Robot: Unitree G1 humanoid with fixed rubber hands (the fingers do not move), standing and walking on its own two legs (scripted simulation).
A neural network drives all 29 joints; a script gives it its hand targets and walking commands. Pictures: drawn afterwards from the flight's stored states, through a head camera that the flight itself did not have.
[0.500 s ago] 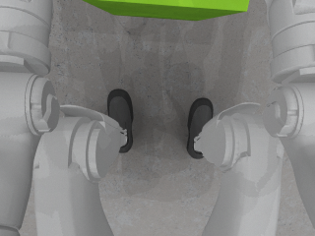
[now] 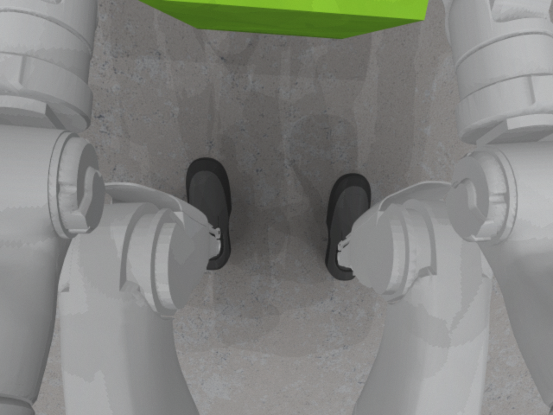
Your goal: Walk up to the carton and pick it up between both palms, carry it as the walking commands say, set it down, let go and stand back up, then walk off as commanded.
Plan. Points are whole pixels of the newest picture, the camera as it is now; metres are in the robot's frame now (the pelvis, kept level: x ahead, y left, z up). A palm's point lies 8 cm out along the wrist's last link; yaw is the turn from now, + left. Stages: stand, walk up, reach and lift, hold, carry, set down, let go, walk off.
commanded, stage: reach and lift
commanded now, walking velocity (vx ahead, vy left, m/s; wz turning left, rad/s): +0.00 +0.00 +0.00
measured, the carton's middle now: out of the picture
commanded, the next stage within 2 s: none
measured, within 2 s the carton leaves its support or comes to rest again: leaves its support in 1.02 s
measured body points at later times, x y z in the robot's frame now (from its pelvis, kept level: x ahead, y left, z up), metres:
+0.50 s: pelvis +0.00 +0.00 +0.00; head +0.39 +0.01 +0.20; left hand +0.58 +0.16 -0.20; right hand +0.58 -0.15 -0.19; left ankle +0.14 +0.11 -0.35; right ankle +0.11 -0.14 -0.35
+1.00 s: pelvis +0.00 -0.01 +0.00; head +0.39 +0.01 +0.21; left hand +0.58 +0.16 -0.20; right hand +0.58 -0.15 -0.19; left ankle +0.14 +0.11 -0.35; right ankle +0.11 -0.14 -0.35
